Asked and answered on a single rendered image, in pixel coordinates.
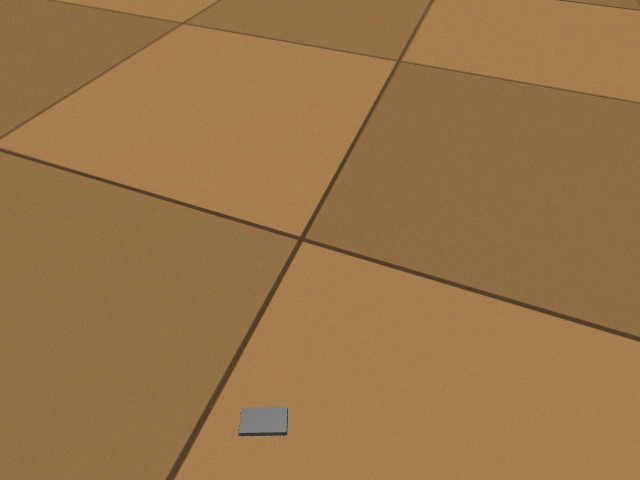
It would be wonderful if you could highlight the small box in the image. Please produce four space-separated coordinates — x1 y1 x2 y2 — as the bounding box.
239 407 288 436

